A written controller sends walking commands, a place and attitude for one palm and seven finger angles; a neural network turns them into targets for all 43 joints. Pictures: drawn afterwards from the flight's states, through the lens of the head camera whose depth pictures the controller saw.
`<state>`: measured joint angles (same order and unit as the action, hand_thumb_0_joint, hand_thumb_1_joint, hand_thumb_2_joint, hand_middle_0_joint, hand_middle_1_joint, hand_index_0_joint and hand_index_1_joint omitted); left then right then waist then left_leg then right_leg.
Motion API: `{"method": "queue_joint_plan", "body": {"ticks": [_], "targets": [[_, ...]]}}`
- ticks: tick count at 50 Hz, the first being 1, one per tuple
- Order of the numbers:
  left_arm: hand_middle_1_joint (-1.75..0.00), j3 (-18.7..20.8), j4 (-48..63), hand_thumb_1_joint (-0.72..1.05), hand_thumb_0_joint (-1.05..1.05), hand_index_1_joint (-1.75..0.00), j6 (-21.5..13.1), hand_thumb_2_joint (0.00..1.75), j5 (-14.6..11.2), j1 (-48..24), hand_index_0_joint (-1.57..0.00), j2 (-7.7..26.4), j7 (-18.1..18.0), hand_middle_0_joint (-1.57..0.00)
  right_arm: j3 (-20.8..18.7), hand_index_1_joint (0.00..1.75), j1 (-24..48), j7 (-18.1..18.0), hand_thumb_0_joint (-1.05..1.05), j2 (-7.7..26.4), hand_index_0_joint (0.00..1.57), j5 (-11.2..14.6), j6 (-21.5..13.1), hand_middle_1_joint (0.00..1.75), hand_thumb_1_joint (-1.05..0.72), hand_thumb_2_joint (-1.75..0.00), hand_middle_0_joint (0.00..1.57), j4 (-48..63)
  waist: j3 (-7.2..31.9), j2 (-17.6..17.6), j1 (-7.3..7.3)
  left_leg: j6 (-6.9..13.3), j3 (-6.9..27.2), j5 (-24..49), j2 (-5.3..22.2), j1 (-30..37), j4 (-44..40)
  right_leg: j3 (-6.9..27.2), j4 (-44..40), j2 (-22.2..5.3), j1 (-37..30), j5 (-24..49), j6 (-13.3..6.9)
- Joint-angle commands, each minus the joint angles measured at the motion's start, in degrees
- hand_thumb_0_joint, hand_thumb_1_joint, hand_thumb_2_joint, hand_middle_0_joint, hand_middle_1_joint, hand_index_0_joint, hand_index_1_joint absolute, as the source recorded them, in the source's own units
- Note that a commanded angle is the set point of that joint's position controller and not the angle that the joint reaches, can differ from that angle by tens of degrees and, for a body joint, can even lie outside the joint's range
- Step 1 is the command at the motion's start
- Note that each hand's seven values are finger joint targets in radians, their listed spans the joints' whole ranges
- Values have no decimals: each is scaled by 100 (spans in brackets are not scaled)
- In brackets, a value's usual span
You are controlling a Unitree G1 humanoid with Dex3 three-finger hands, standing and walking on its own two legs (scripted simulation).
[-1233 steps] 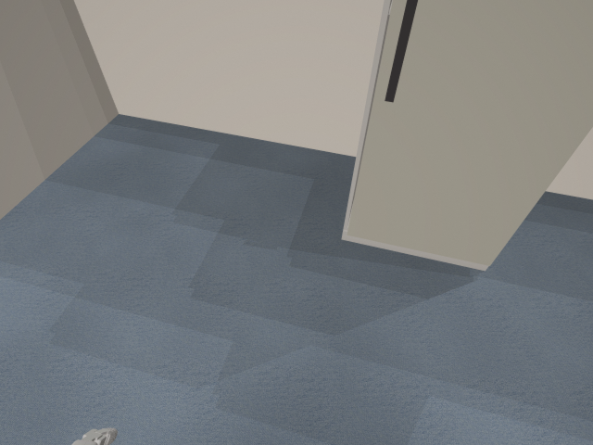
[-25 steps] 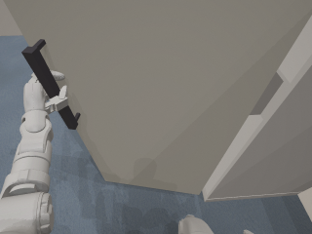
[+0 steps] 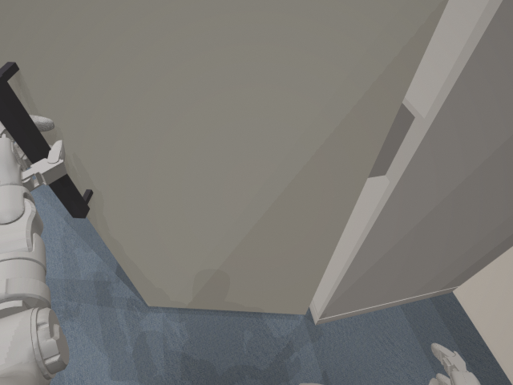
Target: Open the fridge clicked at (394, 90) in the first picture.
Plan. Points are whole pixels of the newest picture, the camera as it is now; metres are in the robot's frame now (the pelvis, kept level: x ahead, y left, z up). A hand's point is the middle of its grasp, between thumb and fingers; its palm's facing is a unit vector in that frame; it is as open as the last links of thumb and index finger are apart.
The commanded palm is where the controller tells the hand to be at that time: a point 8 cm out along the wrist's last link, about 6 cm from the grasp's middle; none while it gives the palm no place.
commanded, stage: stop walking and hold the door back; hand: left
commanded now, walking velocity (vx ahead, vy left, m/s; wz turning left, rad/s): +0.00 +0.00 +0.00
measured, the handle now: (51, 152) +0.44 +0.33 +0.12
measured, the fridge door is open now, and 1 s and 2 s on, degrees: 74 74 72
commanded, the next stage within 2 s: loosen the grip on the handle in 0.62 s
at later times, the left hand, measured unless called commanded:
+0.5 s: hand (50, 172) +0.39 +0.31 +0.13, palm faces +0.41 -0.88 -0.25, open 5.7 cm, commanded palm +0.36 +0.36 +0.12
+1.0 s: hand (40, 167) +0.40 +0.33 +0.12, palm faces +0.43 -0.87 -0.25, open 9.5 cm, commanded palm +0.37 +0.35 +0.13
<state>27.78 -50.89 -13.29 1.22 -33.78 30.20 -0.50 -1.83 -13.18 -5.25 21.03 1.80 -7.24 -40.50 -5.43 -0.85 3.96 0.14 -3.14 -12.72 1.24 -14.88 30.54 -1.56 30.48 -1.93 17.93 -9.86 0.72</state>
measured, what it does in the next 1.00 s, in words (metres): stands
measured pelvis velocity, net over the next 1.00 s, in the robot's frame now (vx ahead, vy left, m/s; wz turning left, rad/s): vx -0.03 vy -0.01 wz -0.05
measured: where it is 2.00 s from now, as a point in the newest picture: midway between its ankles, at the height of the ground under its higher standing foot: outside the picture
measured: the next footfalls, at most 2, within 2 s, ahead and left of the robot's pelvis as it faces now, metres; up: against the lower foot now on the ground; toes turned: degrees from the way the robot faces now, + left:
none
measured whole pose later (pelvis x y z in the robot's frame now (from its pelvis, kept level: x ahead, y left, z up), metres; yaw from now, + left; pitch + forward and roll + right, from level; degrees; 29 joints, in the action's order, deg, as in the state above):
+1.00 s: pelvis -0.03 -0.01 +0.00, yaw -3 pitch +5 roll +0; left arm 28.1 -61.0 -9.5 4.4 -41.6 39.5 2.3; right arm -0.8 -19.2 -4.1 18.4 0.3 -5.9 -40.0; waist 0.5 -2.6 2.8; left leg 0.9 -2.0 -12.3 2.0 -28.3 33.7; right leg -2.4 32.8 0.4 26.9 -11.6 -1.3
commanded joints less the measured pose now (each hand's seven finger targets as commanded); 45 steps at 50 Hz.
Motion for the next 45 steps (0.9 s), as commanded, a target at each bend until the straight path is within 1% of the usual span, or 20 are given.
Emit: {"method": "queue_joint_plan", "body": {"ticks": [1,2,5,6,9,10,12,16,21,27,33,35,36,37,38,39,40,43,44,45], "targets": [[-140,667,1973,90,0,-140,-481,90,-66,-1198,-45,2558,-401,-45,-133,30,96,4,0,504,20,17,-54,30,-90,-90,20,885,1762,1921,-485,500,1452,1582,1337,677,-1252,-103,549,76,-233,-610,24],[-140,502,2356,90,0,-140,-541,90,-52,-1478,-45,2484,-416,-45,-102,30,134,-9,0,357,20,-16,-58,30,-90,-90,20,948,1640,2237,-462,686,1708,1858,1464,398,-1359,-77,999,108,-216,-1208,6],[-140,432,2561,90,0,-140,-422,90,-75,-765,-45,2164,-402,-45,-130,30,-34,-11,0,401,20,-27,-65,30,-90,-90,20,966,1922,1459,-453,517,925,2935,1197,826,-385,-100,113,109,-457,-837,-9],[-140,317,2615,90,0,-140,-367,90,-71,-734,-45,2042,-387,-45,-112,30,-33,-9,0,412,20,-24,-60,30,-90,-90,20,984,1981,1436,-424,337,723,2858,1040,782,-159,-92,-291,81,-705,-355,-18],[-140,657,2407,90,0,-140,-283,90,-47,-649,-45,2473,-465,-45,-35,30,-35,-71,0,377,20,-27,-52,30,-90,-90,20,952,2110,1085,-331,8,339,2338,613,140,11,182,-225,-377,-1517,2187,-108],[-140,772,2207,90,0,-140,-239,90,-85,-636,-45,2618,-470,-45,-41,30,-114,-70,0,425,20,-5,-18,30,-90,-90,20,879,2203,778,-345,-54,351,1982,593,18,-6,248,-132,-396,-1571,2138,-119],[-140,527,2288,90,0,-140,-189,90,-194,-861,-45,2393,-456,-45,-51,30,-52,-125,0,379,20,42,17,30,-90,-90,20,835,2265,369,-350,-37,342,1619,575,261,-59,345,-192,-409,-1363,1910,-126],[-140,371,1638,90,0,-140,-170,90,-167,-1355,-45,2411,-437,-45,54,30,23,-179,0,387,20,-28,58,30,-90,-90,20,641,1764,410,-399,104,495,137,648,-1,-466,388,-511,-261,-734,-51,-14],[-140,-16,639,90,0,-140,-274,90,-74,-2199,-45,2316,-424,-45,51,30,-124,-237,0,462,20,-20,36,30,-90,-90,20,439,1338,410,-362,164,669,-1396,633,-213,-817,445,-758,-254,-179,-1415,-32],[-140,-342,183,90,0,-140,-307,90,-66,-2746,-45,2170,-441,-45,14,30,-320,-275,0,506,20,57,-31,30,-90,-90,20,322,1537,555,-351,199,744,-993,668,-256,-899,345,-577,-192,-513,-982,-23],[-140,-207,-40,90,0,-140,-227,90,-104,-2596,-45,2339,-425,-45,-34,30,-390,-247,0,554,20,73,-34,30,-90,-90,20,271,1753,171,-350,78,413,153,465,0,-286,694,-879,-467,-577,-442,-108],[-140,-109,-139,90,0,-140,-200,90,-88,-2681,-45,2519,-417,-45,-27,30,-370,-237,0,595,20,68,-6,30,-90,-90,20,250,1754,107,-337,35,384,228,429,-34,-182,722,-922,-549,-566,-424,-120],[-140,1919,863,90,0,-140,-444,90,676,-5717,-45,5590,-246,-45,-538,30,-1084,-34,0,707,20,-202,-126,30,-90,-90,20,532,1855,-510,-400,180,-125,139,364,-30,135,736,-888,-526,-697,67,-155],[-140,1951,951,78,0,-140,-76,84,810,-5821,-45,5227,-33,-45,-702,30,-703,85,0,1040,20,-750,-345,30,-90,-90,20,218,3228,1539,-317,115,-17,1475,-118,-581,-535,140,-139,12,-1418,2148,-560],[-140,383,-427,66,0,-140,329,78,722,-3913,-45,2925,212,-45,-489,30,-879,107,0,693,20,-366,-295,30,-90,-90,20,384,3003,544,-83,7,-225,1276,-93,-102,-391,-179,-305,73,-407,1120,-338],[-140,685,-993,54,0,-140,346,73,765,-2784,-45,2745,299,-45,-399,30,-962,127,0,617,20,-359,-272,30,-90,-90,20,312,2096,-240,-113,184,-115,786,-80,-297,-324,-153,-510,167,-62,747,-206],[-140,682,-330,42,0,-140,178,67,590,-2583,-45,2910,272,-45,-309,30,-648,144,0,663,20,-313,-237,30,-90,-90,20,526,1903,-155,-319,201,-130,243,-76,-468,-383,46,-591,67,-69,176,-167],[-140,336,25,5,0,-140,-69,49,525,-2810,-45,2710,196,-45,-245,30,-530,153,0,592,20,-245,-96,30,-90,-90,20,690,1989,426,-267,210,-91,-727,-73,-581,-365,260,-701,-11,247,-1104,-236],[-140,509,-166,-7,0,-140,-50,43,458,-2729,-45,2934,182,-45,-252,30,-557,130,0,615,20,-211,-58,30,-90,-90,20,661,1980,279,-267,213,-65,-974,-105,-729,-286,321,-753,-16,374,-1521,-212],[-140,249,-140,-19,0,-140,-10,37,365,-2801,-45,2717,210,-45,-194,30,-507,107,0,596,20,-138,-44,30,-90,-90,20,702,1825,187,-195,211,-50,-1168,-127,-809,-274,344,-764,-10,486,-1764,-176]]}}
